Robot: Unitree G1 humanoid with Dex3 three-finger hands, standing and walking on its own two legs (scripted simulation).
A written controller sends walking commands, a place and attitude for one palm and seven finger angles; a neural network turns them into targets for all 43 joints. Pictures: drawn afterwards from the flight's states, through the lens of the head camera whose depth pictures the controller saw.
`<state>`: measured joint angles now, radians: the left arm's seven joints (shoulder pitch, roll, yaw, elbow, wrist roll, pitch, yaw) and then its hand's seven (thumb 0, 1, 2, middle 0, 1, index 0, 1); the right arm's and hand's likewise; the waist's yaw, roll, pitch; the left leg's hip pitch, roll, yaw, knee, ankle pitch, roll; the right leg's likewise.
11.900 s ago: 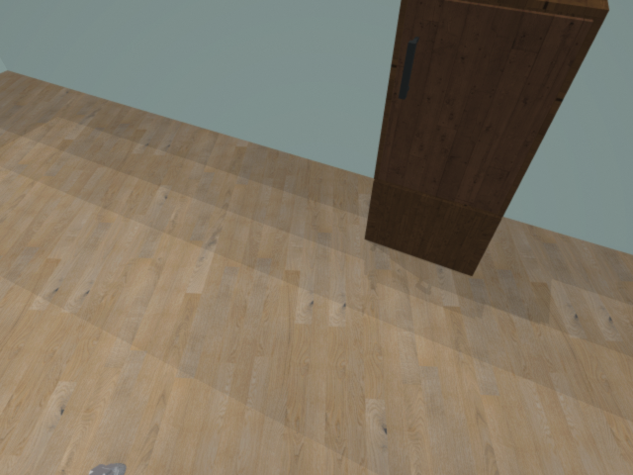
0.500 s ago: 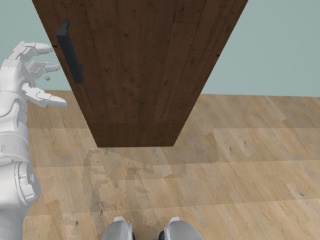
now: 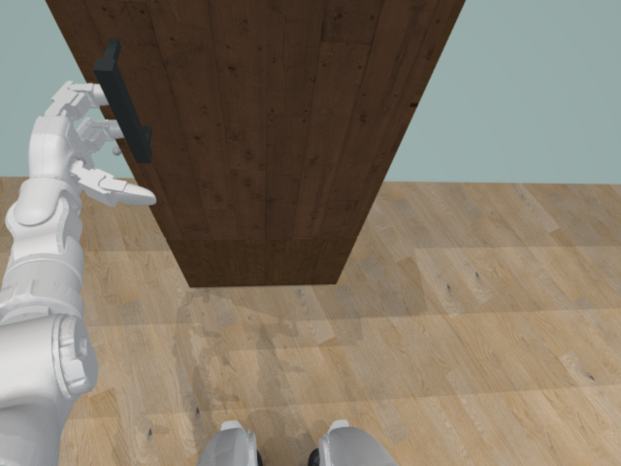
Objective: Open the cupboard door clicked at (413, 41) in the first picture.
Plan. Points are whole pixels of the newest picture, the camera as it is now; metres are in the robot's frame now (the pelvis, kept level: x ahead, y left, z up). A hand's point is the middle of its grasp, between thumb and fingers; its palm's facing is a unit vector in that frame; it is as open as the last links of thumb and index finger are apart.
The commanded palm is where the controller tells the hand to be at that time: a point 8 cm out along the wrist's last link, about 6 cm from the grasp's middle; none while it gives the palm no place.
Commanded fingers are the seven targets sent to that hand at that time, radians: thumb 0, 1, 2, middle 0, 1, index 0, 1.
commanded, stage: slide the fingers in behind the handle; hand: left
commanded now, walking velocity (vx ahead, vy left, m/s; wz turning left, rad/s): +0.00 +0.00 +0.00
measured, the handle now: (129, 106) +0.56 +0.20 +0.08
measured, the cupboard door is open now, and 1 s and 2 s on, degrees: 0 1 13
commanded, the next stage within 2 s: close the thumb around the handle in 0.64 s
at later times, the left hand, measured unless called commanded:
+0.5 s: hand (123, 154) +0.49 +0.20 +0.07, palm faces +0.00 -1.00 -0.02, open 14.1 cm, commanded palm +0.47 +0.23 +0.07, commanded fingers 0.00 -0.50 0.30 -0.30 -1.20 -0.30 -1.20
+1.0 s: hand (118, 154) +0.49 +0.20 +0.07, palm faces -0.01 -1.00 -0.01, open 12.1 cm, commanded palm +0.47 +0.24 +0.07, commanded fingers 0.00 0.28 0.64 -0.36 -1.28 -0.36 -1.28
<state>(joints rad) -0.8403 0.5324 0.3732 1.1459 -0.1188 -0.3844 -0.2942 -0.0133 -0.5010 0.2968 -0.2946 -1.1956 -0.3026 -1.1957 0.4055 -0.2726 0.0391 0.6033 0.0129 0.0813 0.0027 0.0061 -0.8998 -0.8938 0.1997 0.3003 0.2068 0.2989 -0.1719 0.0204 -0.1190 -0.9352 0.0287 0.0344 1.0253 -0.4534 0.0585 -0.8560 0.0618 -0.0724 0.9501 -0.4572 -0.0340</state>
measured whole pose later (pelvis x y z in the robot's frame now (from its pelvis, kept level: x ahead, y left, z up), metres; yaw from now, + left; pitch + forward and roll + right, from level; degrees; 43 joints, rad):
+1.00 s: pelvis +0.00 -0.01 +0.00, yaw +0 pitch +21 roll -3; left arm -0.83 0.53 0.36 1.15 -0.15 -0.39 -0.31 -0.01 -0.20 0.42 -0.30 -1.21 -0.32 -1.23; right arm 0.41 -0.27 0.04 0.63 0.02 0.08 0.00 0.01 -0.90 -0.89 0.20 0.30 0.21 0.30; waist -0.16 0.02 -0.12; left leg -0.93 0.03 0.03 1.02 -0.46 0.05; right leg -0.85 0.06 -0.08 0.95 -0.46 -0.04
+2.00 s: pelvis +0.01 +0.00 +0.01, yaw -1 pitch +16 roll -2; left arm -0.37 0.32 0.27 0.66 -0.24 -0.35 -0.25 0.00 0.61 0.75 -0.27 -1.28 -0.28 -1.27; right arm 0.38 -0.26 0.01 0.53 0.04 0.09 0.02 0.01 -0.90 -0.89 0.20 0.30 0.21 0.30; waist -0.09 0.02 -0.15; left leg -0.78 0.02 0.07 0.94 -0.45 0.06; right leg -0.72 0.06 -0.03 0.89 -0.45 -0.03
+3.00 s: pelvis +0.00 -0.05 +0.01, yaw +5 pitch +10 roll +1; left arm 0.23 -0.03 -0.16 0.05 -0.01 -0.28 0.43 0.00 0.29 0.66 -0.34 -1.27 -0.33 -1.28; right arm 0.21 -0.20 0.03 0.52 -0.04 0.01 0.00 0.01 -0.90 -0.89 0.20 0.30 0.20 0.30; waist -0.01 0.03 -0.15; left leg -0.68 -0.01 -0.01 0.93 -0.42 -0.01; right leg -0.62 0.04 -0.11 0.94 -0.50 -0.10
